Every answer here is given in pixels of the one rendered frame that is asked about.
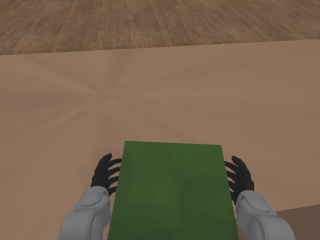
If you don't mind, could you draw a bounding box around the robot left forearm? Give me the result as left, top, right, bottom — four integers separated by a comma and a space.
59, 186, 111, 240

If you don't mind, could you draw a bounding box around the left robot hand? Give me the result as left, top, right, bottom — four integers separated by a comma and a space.
90, 153, 122, 196

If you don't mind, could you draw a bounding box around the carton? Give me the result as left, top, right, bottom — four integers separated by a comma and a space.
107, 141, 239, 240

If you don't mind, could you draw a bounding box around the right robot hand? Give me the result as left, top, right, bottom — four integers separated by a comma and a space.
224, 156, 255, 205

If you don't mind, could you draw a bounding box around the robot right forearm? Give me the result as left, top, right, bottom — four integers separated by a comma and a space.
235, 190, 296, 240

